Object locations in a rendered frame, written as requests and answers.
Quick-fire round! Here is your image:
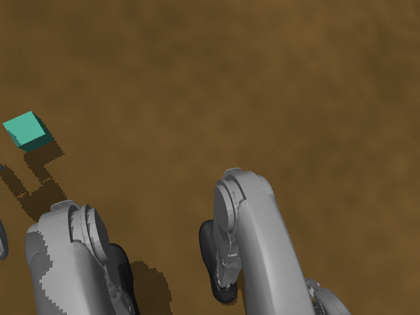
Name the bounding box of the left robot foot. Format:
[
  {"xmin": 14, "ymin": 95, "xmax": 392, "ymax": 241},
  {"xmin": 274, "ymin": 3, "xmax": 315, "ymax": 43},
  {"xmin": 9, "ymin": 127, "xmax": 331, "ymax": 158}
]
[{"xmin": 110, "ymin": 243, "xmax": 140, "ymax": 315}]

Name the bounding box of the cube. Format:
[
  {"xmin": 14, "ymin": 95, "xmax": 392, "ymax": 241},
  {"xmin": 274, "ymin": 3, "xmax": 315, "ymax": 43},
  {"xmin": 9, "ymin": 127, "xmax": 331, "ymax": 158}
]
[{"xmin": 3, "ymin": 111, "xmax": 54, "ymax": 152}]

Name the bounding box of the right robot hand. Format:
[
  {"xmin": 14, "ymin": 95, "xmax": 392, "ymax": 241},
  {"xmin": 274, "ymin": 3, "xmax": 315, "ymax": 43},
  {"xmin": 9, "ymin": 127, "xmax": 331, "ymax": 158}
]
[{"xmin": 305, "ymin": 277, "xmax": 352, "ymax": 315}]

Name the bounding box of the right robot foot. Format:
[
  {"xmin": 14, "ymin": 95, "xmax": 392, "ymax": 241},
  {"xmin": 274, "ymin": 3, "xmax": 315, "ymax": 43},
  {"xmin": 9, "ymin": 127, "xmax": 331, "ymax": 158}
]
[{"xmin": 199, "ymin": 220, "xmax": 238, "ymax": 303}]

